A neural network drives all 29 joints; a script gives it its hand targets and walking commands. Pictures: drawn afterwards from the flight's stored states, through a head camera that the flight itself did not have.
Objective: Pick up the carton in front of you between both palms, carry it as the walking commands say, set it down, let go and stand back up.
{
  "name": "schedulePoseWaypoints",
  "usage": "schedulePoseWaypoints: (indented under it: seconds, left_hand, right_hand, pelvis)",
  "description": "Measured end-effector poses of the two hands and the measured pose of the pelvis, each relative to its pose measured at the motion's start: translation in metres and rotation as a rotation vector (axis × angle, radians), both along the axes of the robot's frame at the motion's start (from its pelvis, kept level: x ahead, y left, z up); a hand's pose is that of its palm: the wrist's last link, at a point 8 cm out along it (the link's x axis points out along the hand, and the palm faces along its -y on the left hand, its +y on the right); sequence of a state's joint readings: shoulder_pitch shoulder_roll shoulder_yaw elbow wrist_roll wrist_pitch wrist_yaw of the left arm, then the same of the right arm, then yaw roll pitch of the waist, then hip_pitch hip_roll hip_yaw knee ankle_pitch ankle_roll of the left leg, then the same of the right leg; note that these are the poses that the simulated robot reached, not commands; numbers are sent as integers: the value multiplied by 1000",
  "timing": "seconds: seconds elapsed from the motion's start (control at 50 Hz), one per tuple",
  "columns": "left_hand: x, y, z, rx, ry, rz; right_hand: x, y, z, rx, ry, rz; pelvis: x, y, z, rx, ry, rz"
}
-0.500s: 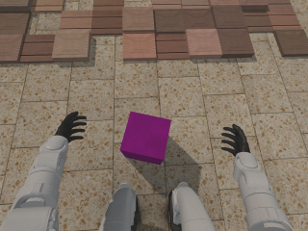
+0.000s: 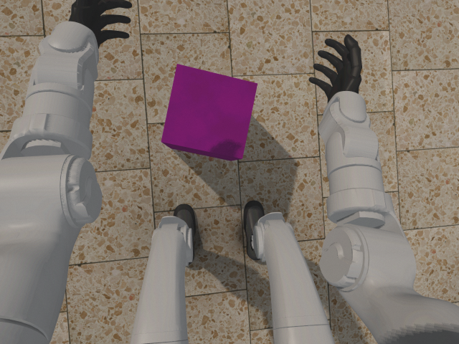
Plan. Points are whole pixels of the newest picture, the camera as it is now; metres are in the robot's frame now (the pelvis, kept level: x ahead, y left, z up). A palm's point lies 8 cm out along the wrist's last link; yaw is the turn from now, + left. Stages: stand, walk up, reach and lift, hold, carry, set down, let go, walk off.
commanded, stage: reach and lift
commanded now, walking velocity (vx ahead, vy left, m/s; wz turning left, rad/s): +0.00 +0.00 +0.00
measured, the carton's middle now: (208, 120) +0.50 +0.01 -0.52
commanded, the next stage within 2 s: none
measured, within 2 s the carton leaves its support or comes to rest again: leaves its support in 1.64 s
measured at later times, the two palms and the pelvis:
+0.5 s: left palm (130, 96) +0.52 +0.19 -0.34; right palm (293, 121) +0.46 -0.19 -0.34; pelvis -0.02 -0.03 -0.18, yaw -2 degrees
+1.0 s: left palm (148, 104) +0.53 +0.17 -0.46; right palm (279, 119) +0.49 -0.19 -0.44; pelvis -0.03 -0.02 -0.27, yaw -4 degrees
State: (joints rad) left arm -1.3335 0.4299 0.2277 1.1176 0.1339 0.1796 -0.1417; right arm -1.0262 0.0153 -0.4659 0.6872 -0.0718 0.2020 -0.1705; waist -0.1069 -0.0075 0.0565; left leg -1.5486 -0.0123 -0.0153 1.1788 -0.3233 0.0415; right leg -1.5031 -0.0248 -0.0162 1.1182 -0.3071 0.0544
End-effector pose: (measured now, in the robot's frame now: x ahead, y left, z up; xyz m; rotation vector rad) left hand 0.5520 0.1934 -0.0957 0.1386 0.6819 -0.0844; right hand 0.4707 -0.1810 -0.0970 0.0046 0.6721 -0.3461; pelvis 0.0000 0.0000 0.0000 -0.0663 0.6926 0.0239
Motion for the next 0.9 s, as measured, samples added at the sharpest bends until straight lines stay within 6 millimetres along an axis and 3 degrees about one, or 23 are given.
schedulePoseWaypoints:
  seconds: [0.16, 0.34, 0.46, 0.6, 0.74, 0.9]
  left_hand:
    - [-5, -4, -67, 1, 32, 30]
    - [-29, 3, -178, 18, 46, 89]
    - [-31, 2, -234, 19, 20, 87]
    - [-26, -5, -276, 11, 28, 88]
    - [-25, -13, -322, 4, 67, 79]
    - [-24, -20, -365, -3, 54, 64]
  right_hand:
    - [-1, -2, -63, -1, 33, 14]
    - [-4, -3, -167, 16, 50, 56]
    - [-8, -7, -224, 19, 43, 61]
    - [-8, -5, -271, 33, 57, 54]
    - [-8, -3, -317, 34, 105, 67]
    - [9, -13, -341, 14, 108, 67]
  pelvis:
    - [18, -2, -33, -12, 131, -1]
    - [10, -17, -110, -17, 194, -3]
    - [-10, -24, -164, -19, 148, -14]
    - [-31, -27, -212, -18, 52, -25]
    - [-40, -24, -244, -23, -28, -33]
    - [-37, -20, -266, -27, -64, -45]
